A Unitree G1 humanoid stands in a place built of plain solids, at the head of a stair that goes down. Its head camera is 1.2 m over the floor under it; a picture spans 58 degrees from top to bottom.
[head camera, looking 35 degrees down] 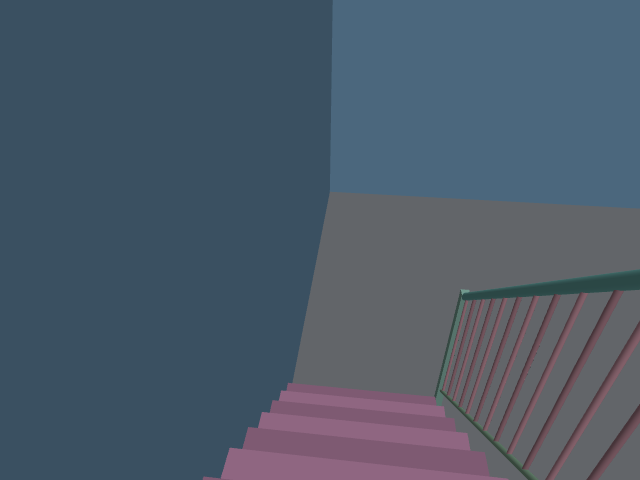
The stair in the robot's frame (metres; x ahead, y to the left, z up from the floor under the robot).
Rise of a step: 0.20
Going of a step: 0.21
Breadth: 1.03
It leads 6 degrees to the right of straight ahead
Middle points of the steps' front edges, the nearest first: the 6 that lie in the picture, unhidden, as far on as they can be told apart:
0.84 -0.17 -0.40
1.05 -0.19 -0.60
1.26 -0.22 -0.80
1.47 -0.24 -1.00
1.67 -0.26 -1.20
1.88 -0.29 -1.40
